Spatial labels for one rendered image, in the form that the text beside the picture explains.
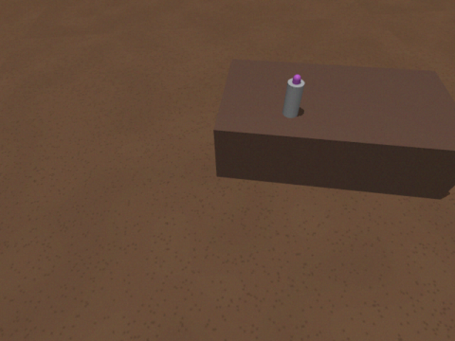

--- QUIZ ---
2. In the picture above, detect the bottle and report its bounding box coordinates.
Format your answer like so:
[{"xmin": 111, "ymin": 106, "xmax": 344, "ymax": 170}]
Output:
[{"xmin": 282, "ymin": 75, "xmax": 305, "ymax": 118}]

